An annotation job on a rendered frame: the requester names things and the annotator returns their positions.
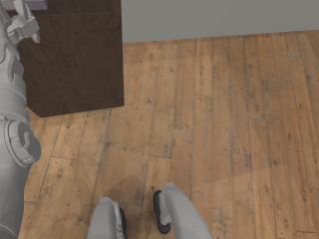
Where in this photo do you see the cabinet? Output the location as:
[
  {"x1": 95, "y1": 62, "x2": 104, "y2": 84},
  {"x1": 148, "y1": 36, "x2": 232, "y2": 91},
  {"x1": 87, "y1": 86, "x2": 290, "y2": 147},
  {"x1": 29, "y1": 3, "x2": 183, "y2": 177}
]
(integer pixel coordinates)
[{"x1": 9, "y1": 0, "x2": 125, "y2": 118}]

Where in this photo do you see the robot left hand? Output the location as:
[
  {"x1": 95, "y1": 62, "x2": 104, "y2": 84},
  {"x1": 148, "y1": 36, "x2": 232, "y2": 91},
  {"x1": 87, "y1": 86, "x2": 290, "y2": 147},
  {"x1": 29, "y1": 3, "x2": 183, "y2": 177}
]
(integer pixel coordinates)
[{"x1": 0, "y1": 0, "x2": 41, "y2": 49}]

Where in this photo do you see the drawer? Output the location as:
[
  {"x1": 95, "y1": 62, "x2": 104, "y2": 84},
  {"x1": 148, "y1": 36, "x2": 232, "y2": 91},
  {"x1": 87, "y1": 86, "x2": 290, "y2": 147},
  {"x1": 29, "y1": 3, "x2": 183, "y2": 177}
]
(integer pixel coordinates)
[{"x1": 6, "y1": 0, "x2": 113, "y2": 16}]

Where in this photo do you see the left robot thigh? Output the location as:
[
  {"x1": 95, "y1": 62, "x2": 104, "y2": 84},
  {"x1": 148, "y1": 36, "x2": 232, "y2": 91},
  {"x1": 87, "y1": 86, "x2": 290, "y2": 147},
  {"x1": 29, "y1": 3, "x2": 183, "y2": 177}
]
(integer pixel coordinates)
[{"x1": 87, "y1": 200, "x2": 122, "y2": 239}]

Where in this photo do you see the robot left upper arm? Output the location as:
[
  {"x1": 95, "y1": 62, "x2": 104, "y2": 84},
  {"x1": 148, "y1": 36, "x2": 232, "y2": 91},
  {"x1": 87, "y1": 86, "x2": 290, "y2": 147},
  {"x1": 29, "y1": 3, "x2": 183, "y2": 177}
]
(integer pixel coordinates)
[{"x1": 0, "y1": 119, "x2": 42, "y2": 239}]

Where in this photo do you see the handle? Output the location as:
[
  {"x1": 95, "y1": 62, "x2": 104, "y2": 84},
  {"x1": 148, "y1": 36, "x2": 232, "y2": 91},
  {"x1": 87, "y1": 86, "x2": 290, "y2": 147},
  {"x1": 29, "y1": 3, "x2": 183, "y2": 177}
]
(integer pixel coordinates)
[{"x1": 5, "y1": 0, "x2": 48, "y2": 11}]

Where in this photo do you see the robot left shin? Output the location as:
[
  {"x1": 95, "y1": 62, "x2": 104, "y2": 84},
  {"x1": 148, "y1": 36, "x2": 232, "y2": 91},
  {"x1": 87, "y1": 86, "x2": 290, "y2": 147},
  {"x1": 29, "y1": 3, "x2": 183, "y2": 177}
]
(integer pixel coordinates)
[{"x1": 94, "y1": 197, "x2": 125, "y2": 239}]

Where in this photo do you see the robot left forearm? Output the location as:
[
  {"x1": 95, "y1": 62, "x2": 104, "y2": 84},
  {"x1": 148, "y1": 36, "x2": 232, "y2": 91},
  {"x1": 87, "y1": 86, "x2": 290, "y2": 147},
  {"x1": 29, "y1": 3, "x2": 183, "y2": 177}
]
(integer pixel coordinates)
[{"x1": 0, "y1": 37, "x2": 30, "y2": 126}]

